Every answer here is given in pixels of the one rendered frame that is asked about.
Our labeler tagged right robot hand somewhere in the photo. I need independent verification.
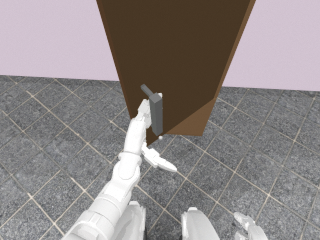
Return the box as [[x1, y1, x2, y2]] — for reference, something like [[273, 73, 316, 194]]
[[233, 212, 268, 240]]

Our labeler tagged handle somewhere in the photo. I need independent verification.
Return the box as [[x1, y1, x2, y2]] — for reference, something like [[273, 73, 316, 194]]
[[140, 84, 163, 136]]

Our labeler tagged robot left thigh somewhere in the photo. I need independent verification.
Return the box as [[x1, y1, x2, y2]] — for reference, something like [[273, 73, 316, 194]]
[[110, 204, 146, 240]]

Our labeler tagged left robot shin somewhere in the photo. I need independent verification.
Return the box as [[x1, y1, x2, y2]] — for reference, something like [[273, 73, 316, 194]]
[[129, 201, 144, 240]]

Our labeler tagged cupboard door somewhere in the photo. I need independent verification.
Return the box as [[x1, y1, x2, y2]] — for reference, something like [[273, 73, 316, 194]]
[[96, 0, 250, 147]]

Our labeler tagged left robot forearm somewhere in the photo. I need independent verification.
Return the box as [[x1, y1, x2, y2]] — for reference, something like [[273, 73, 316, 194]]
[[61, 151, 142, 240]]

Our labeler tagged left robot hand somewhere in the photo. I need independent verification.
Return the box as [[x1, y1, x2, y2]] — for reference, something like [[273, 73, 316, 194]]
[[123, 93, 177, 173]]

